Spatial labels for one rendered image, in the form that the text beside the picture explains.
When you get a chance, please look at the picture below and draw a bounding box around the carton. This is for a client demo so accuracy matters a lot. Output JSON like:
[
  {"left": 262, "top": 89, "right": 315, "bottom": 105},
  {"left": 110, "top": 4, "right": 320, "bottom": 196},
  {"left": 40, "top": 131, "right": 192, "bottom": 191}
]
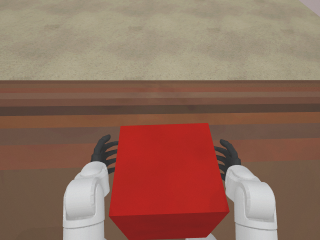
[{"left": 109, "top": 123, "right": 230, "bottom": 240}]

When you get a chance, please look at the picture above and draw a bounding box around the robot left forearm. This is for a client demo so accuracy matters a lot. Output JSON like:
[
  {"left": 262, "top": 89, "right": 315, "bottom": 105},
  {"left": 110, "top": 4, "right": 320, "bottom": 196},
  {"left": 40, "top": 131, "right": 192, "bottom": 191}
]
[{"left": 63, "top": 161, "right": 110, "bottom": 240}]

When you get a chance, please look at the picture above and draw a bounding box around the left robot hand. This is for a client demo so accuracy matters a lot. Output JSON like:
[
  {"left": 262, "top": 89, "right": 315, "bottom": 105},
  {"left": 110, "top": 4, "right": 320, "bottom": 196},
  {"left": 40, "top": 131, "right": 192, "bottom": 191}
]
[{"left": 90, "top": 134, "right": 119, "bottom": 174}]

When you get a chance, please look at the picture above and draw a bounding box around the robot right forearm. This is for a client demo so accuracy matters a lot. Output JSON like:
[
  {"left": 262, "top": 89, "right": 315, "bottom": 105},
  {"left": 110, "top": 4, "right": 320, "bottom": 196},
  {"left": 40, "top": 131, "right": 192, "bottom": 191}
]
[{"left": 225, "top": 165, "right": 278, "bottom": 240}]

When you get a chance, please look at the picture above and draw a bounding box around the right robot hand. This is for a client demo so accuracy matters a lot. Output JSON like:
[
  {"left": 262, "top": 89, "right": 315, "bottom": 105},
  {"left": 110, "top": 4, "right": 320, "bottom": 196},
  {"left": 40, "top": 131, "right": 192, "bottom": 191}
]
[{"left": 214, "top": 139, "right": 241, "bottom": 181}]

